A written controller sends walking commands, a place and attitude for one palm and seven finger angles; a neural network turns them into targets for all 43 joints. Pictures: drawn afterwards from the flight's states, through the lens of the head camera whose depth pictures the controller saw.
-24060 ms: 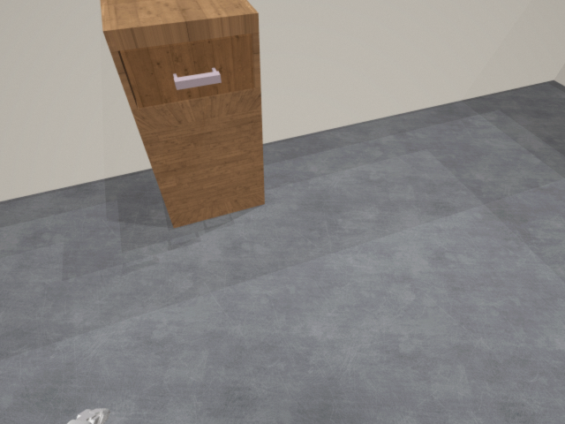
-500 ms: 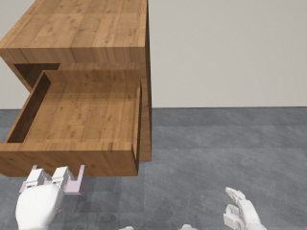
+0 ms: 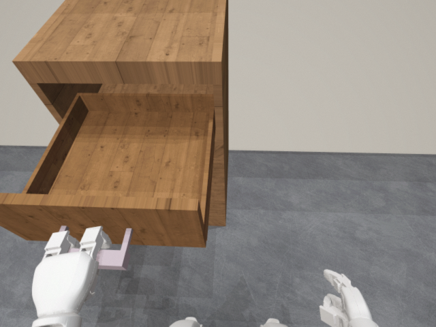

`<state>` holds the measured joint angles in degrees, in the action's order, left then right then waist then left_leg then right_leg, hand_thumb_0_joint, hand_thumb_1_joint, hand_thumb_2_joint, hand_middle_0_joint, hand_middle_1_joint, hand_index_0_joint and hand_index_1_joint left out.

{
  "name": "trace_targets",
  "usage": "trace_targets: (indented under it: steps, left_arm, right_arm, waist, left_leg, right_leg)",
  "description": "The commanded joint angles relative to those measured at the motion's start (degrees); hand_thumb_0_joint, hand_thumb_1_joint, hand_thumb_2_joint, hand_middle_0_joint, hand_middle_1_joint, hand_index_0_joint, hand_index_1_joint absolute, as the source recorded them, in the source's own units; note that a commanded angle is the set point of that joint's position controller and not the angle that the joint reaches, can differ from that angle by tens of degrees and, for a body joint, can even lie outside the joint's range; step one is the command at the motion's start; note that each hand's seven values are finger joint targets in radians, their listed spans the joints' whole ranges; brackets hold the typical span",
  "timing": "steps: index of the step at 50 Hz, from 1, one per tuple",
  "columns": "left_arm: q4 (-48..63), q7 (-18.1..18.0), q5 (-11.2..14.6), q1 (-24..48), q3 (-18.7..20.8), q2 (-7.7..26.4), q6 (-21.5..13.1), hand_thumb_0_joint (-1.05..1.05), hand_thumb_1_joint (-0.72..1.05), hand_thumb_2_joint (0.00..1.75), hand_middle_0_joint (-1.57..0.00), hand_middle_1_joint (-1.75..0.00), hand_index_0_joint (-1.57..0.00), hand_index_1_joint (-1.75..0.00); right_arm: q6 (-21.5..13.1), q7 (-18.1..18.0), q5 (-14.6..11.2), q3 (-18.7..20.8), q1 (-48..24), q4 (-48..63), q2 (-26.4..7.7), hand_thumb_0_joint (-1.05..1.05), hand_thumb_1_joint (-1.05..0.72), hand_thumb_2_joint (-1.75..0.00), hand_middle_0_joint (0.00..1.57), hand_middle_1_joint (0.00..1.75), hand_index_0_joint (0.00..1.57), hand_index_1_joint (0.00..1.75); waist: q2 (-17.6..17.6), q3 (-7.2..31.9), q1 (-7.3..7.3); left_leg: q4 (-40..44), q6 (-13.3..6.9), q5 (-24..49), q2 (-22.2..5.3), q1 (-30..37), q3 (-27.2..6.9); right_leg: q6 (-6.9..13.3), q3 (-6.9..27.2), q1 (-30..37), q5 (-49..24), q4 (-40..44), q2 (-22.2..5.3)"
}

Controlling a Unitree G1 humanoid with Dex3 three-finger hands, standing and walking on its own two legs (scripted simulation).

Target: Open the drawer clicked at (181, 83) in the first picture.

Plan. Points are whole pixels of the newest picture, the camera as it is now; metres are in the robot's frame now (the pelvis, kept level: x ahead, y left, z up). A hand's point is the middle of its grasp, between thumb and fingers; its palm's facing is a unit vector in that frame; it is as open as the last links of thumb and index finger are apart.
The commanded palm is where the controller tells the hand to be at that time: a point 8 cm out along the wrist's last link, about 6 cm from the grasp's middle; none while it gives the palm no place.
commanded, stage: open the thumb to release the handle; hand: left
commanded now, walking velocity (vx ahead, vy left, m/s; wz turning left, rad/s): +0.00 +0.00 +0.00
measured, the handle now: (91, 245) +0.25 +0.26 +0.00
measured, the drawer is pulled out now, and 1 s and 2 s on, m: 0.30 0.30 0.30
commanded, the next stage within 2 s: lift the hand off the handle in 0.26 s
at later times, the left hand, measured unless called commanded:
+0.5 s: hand (84, 279) +0.19 +0.26 -0.01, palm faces -0.02 -0.06 -1.00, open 13.7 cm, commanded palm +0.18 +0.25 +0.04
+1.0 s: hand (74, 267) +0.20 +0.26 +0.02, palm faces +0.01 -0.06 -1.00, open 13.5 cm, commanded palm +0.18 +0.26 +0.09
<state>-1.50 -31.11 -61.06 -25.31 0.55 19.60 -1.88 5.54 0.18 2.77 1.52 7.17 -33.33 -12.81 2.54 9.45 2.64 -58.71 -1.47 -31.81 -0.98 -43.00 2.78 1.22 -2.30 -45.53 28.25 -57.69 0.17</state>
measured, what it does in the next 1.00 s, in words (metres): stands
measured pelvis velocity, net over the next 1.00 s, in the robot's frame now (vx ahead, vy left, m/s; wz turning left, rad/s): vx -0.02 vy -0.01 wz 0.02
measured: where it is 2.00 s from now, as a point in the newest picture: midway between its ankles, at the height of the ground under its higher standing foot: outside the picture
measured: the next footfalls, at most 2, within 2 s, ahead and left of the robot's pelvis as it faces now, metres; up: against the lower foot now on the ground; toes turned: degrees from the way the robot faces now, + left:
none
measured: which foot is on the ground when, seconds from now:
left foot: down 0.00-1.00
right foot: down 0.00-1.00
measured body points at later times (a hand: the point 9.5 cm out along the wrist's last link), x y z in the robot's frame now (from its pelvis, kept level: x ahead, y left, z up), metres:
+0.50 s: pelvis -0.02 -0.01 +0.00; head +0.04 -0.02 +0.45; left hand +0.19 +0.26 +0.04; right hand +0.16 -0.25 -0.11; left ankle -0.03 +0.10 -0.67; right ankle -0.01 -0.11 -0.67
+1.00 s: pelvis -0.02 -0.01 +0.02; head +0.03 -0.03 +0.47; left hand +0.20 +0.26 +0.08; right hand +0.17 -0.24 -0.09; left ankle -0.03 +0.10 -0.67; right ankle -0.01 -0.11 -0.67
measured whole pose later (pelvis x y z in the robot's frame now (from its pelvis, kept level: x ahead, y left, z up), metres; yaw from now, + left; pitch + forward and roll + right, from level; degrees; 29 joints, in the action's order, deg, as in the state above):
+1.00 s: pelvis -0.02 -0.01 +0.02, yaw +1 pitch +11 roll +0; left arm -6.2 -24.9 -58.4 -16.8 1.3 22.9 -3.0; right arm 4.0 -2.7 1.6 1.5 9.0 -34.9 -13.5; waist 3.2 6.9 2.2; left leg -50.9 -1.1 -26.6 -0.6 -35.5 1.8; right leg 1.7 -3.2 -37.5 23.5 -49.7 0.1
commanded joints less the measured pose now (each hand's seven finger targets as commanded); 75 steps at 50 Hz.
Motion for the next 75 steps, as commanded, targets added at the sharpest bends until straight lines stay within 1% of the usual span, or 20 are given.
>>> trace_targets:
  steps: [1, 3, 6, 8, 17, 18, 19, 20, 23, 24, 26, 38, 40, 42, 46, 52, 55, 58, 60, 75]
  left_arm:
    - [7.1, -0.6, 0.6, -1.8, 6.9, 10.4, 0.8, 0.0, -0.01, 0.51, -0.33, -1.25, -0.33, -1.25]
    - [7.0, -0.1, 0.6, -1.9, 7.4, 11.0, 0.0, 0.0, -0.15, 0.45, -0.32, -1.24, -0.32, -1.24]
    - [6.2, 0.2, 0.3, 1.8, 7.0, 10.5, -1.1, 0.0, -0.36, 0.36, -0.31, -1.22, -0.31, -1.22]
    - [4.5, 0.2, 0.5, 1.9, 8.5, 11.5, -1.5, 0.0, -0.5, 0.3, -0.3, -1.2, -0.3, -1.2]
    - [1.6, 0.3, 0.5, 8.4, 8.6, 12.4, -2.4, 0.0, -0.5, 0.3, -0.3, -1.2, -0.3, -1.2]
    - [3.3, 0.4, 0.5, 8.2, 6.6, 10.6, -2.3, 0.0, -0.5, 0.3, -0.3, -1.2, -0.3, -1.2]
    - [3.3, 0.5, 0.4, 9.9, 5.4, 10.1, -2.1, 0.0, -0.5, 0.3, -0.3, -1.2, -0.3, -1.2]
    - [3.8, 0.5, 0.5, 11.9, 5.7, 10.9, -2.0, 0.0, -0.5, 0.3, -0.3, -1.2, -0.3, -1.2]
    - [2.7, 0.8, 0.3, 11.5, 6.3, 11.6, -1.7, 0.0, -0.5, 0.3, -0.3, -1.2, -0.3, -1.2]
    - [1.6, 1.0, 0.3, 12.3, 5.1, 10.6, -1.6, 0.0, -0.5, 0.3, -0.3, -1.2, -0.3, -1.2]
    - [0.5, 1.4, 0.2, 14.4, 6.2, 12.3, -1.7, 0.0, -0.5, 0.3, -0.3, -1.2, -0.3, -1.2]
    - [4.4, 1.5, 1.3, 20.3, 7.5, 14.8, -2.3, 0.0, -0.5, 0.3, -0.3, -1.2, -0.3, -1.2]
    - [6.1, 1.7, 2.2, 19.4, 7.0, 14.0, -2.6, 0.0, -0.5, 0.3, -0.3, -1.2, -0.3, -1.2]
    - [6.9, 1.7, 2.7, 17.8, 9.6, 16.4, -2.8, 0.0, -0.5, 0.3, -0.3, -1.2, -0.3, -1.2]
    - [6.5, 2.6, 3.0, 14.2, 8.2, 14.4, -1.5, 0.0, -0.5, 0.3, -0.3, -1.2, -0.3, -1.2]
    - [12.2, 5.3, 4.4, 11.8, 7.0, 13.6, -0.6, 0.0, -0.5, 0.3, -0.3, -1.2, -0.3, -1.2]
    - [13.9, 6.6, 4.5, 9.4, 6.4, 13.1, -0.2, 0.0, -0.5, 0.3, -0.3, -1.2, -0.3, -1.2]
    - [15.1, 7.7, 3.9, 10.3, 7.7, 15.1, 0.3, 0.0, -0.5, 0.3, -0.3, -1.2, -0.3, -1.2]
    - [15.6, 8.6, 4.1, 11.2, 6.2, 13.5, 0.8, 0.0, -0.5, 0.3, -0.3, -1.2, -0.3, -1.2]
    - [23.4, 15.6, 6.3, 12.9, 6.7, 15.6, 0.9, 0.0, -0.5, 0.3, -0.3, -1.2, -0.3, -1.2]
  right_arm:
    - [-2.5, -1.6, -0.3, 1.8, -4.0, 8.9, -7.0, 0.0, -0.9, -0.9, 0.2, 0.3, 0.2, 0.3]
    - [-2.6, -1.6, -0.1, 1.6, -4.1, 9.1, -6.8, 0.0, -0.9, -0.9, 0.2, 0.3, 0.2, 0.3]
    - [-2.7, -1.6, 0.0, 1.9, -4.0, 8.8, -6.8, 0.0, -0.9, -0.9, 0.2, 0.3, 0.2, 0.3]
    - [-2.7, -1.8, 0.0, 1.8, -3.9, 8.8, -6.9, 0.0, -0.9, -0.9, 0.2, 0.3, 0.2, 0.3]
    - [-3.0, -2.3, -0.1, 2.5, -3.2, 7.7, -7.4, 0.0, -0.9, -0.9, 0.2, 0.3, 0.2, 0.3]
    - [-3.1, -2.1, 0.0, 2.5, -3.5, 8.1, -7.1, 0.0, -0.9, -0.9, 0.2, 0.3, 0.2, 0.3]
    - [-3.3, -2.1, -0.2, 2.8, -3.1, 7.9, -7.3, 0.0, -0.9, -0.9, 0.2, 0.3, 0.2, 0.3]
    - [-3.3, -2.1, 0.0, 2.6, -3.1, 7.7, -7.4, 0.0, -0.9, -0.9, 0.2, 0.3, 0.2, 0.3]
    - [-3.3, -2.4, 0.1, 2.6, -2.9, 7.6, -7.4, 0.0, -0.9, -0.9, 0.2, 0.3, 0.2, 0.3]
    - [-3.4, -2.5, -0.1, 2.7, -2.5, 7.3, -7.4, 0.0, -0.9, -0.9, 0.2, 0.3, 0.2, 0.3]
    - [-3.4, -2.8, -0.2, 2.5, -2.6, 7.0, -7.5, 0.0, -0.9, -0.9, 0.2, 0.3, 0.2, 0.3]
    - [-3.6, -3.7, -0.3, 2.3, -2.5, 6.9, -7.4, 0.0, -0.9, -0.9, 0.2, 0.3, 0.2, 0.3]
    - [-4.0, -3.8, -0.5, 2.3, -2.6, 7.2, -7.1, 0.0, -0.9, -0.9, 0.2, 0.3, 0.2, 0.3]
    - [-4.1, -4.0, -0.5, 2.1, -2.9, 7.1, -7.3, 0.0, -0.9, -0.9, 0.2, 0.3, 0.2, 0.3]
    - [-4.0, -3.5, -0.8, 2.1, -3.5, 7.1, -7.1, 0.0, -0.9, -0.9, 0.2, 0.3, 0.2, 0.3]
    - [-4.1, -3.1, -1.2, 2.0, -4.6, 8.3, -7.1, 0.0, -0.9, -0.9, 0.2, 0.3, 0.2, 0.3]
    - [-4.0, -2.6, -1.2, 1.7, -5.4, 8.6, -6.8, 0.0, -0.9, -0.9, 0.2, 0.3, 0.2, 0.3]
    - [-3.7, -2.4, -1.2, 1.4, -6.0, 8.7, -6.8, 0.0, -0.9, -0.9, 0.2, 0.3, 0.2, 0.3]
    - [-3.6, -2.3, -1.3, 1.3, -5.9, 8.9, -6.6, 0.0, -0.9, -0.9, 0.2, 0.3, 0.2, 0.3]
    - [-3.1, -1.9, -1.3, 0.3, -7.0, 9.2, -6.0, 0.0, -0.9, -0.9, 0.2, 0.3, 0.2, 0.3]
  waist:
    - [-2.1, 9.9, 0.02]
    - [-0.9, 9.7, 0.59]
    - [-0.1, 8.3, -0.07]
    - [-1.3, 8.6, 0.16]
    - [-2.0, 9.4, -0.76]
    - [-0.8, 10.5, -0.36]
    - [0.0, 9.5, -1.24]
    - [0.2, 10.7, -1.12]
    - [-1.7, 11.5, -0.76]
    - [-2.0, 10.0, -1.42]
    - [-2.6, 8.9, -1.34]
    - [0.1, 12.5, -1.21]
    - [0.4, 12.0, -1.3]
    - [0.6, 12.5, -0.69]
    - [-0.5, 9.0, -0.66]
    - [1.4, 9.4, 0.14]
    - [-0.6, 6.6, 0.42]
    - [0.5, 5.5, 1.18]
    - [-0.3, 5.1, 0.99]
    - [1.0, 4.0, 2.36]
  left_leg:
    - [8.7, 0.4, 25.0, 1.9, 9.4, -2.2]
    - [9.4, 0.4, 24.0, 2.0, 9.9, -2.1]
    - [9.6, 0.2, 20.6, 2.0, 9.5, -2.1]
    - [9.5, 0.1, 19.8, 2.2, 8.6, -2.0]
    - [8.9, -0.1, 17.6, 2.4, 7.1, -2.3]
    - [9.3, 0.0, 17.7, 2.5, 8.1, -2.1]
    - [9.3, -0.1, 17.6, 2.3, 8.8, -2.3]
    - [9.4, -0.1, 17.4, 2.4, 9.0, -2.4]
    - [9.5, -0.2, 17.9, 2.4, 8.7, -2.3]
    - [9.5, -0.3, 17.7, 2.3, 8.5, -2.4]
    - [9.8, -0.3, 15.9, 2.4, 7.5, -2.5]
    - [11.5, -0.5, 17.9, 2.5, 11.4, -2.4]
    - [12.3, -0.5, 18.3, 2.5, 12.5, -2.3]
    - [12.9, -0.5, 19.9, 2.4, 13.1, -2.4]
    - [14.6, -0.2, 19.7, 2.3, 13.5, -2.3]
    - [17.6, 0.0, 24.4, 1.8, 18.1, -2.6]
    - [18.8, 0.1, 24.0, 1.6, 18.4, -2.7]
    - [20.2, 0.2, 24.0, 1.5, 19.6, -2.7]
    - [20.8, 0.2, 24.6, 1.5, 20.6, -2.7]
    - [25.5, 0.4, 30.9, 1.3, 27.1, -2.7]
  right_leg:
    - [1.3, 0.6, 11.2, -25.4, 8.7, 1.5]
    - [1.5, 0.6, 11.1, -23.7, 9.1, 1.4]
    - [1.6, 0.5, 9.4, -19.8, 9.9, 1.6]
    - [1.5, 0.6, 9.8, -19.4, 9.9, 1.5]
    - [1.5, 1.0, 9.1, -17.5, 10.1, 1.4]
    - [1.5, 0.9, 9.2, -16.9, 10.2, 1.3]
    - [1.6, 0.5, 8.2, -16.4, 10.4, 1.5]
    - [1.5, 0.6, 8.1, -15.7, 10.3, 1.3]
    - [1.4, 0.7, 9.6, -16.7, 10.4, 1.3]
    - [1.4, 0.5, 9.1, -17.0, 10.7, 1.4]
    - [1.4, 0.7, 8.9, -14.9, 11.1, 1.4]
    - [1.3, 1.1, 12.1, -16.4, 12.8, 1.2]
    - [1.3, 0.9, 12.7, -16.5, 13.6, 1.2]
    - [1.4, 1.1, 14.5, -18.3, 13.8, 1.2]
    - [1.2, 0.9, 15.4, -18.4, 15.6, 1.1]
    - [1.4, 0.5, 18.7, -21.0, 17.2, 0.9]
    - [1.1, 0.4, 19.2, -20.4, 18.4, 0.8]
    - [1.3, 0.6, 20.2, -19.7, 19.2, 0.6]
    - [1.1, 0.3, 20.7, -20.0, 19.8, 0.7]
    - [0.9, 0.6, 27.5, -25.0, 24.5, 0.2]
